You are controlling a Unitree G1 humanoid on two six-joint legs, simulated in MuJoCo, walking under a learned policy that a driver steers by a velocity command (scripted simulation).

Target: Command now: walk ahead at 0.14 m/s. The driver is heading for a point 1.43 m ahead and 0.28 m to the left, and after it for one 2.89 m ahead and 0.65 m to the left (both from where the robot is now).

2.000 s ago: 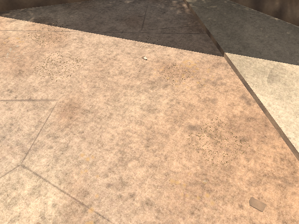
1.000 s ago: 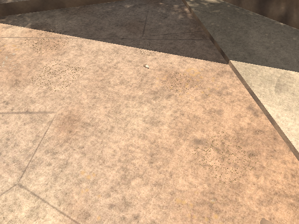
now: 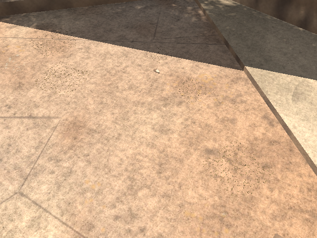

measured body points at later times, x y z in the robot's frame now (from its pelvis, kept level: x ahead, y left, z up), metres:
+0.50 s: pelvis +0.09 -0.06 +0.00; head +0.11 -0.07 +0.45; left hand +0.06 +0.14 -0.15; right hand +0.08 -0.26 -0.17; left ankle +0.06 +0.07 -0.72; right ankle +0.08 -0.12 -0.74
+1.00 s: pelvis +0.12 -0.05 +0.00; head +0.13 -0.05 +0.45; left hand +0.09 +0.16 -0.16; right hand +0.09 -0.25 -0.17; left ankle +0.10 +0.07 -0.74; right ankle +0.08 -0.12 -0.74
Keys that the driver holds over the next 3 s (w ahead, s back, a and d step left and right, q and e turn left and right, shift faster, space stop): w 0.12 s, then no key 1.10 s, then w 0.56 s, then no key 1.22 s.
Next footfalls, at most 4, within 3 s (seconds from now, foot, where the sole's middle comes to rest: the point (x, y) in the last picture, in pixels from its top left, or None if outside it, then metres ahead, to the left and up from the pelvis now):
0.26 right None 0.12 -0.12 -0.78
0.58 left None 0.14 0.07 -0.78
1.64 left None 0.30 0.10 -0.78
2.10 right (177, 234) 0.54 -0.05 -0.78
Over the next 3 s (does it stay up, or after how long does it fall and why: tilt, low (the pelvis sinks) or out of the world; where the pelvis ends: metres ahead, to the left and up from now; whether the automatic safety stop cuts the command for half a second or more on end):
stays up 0.47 0.05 0.00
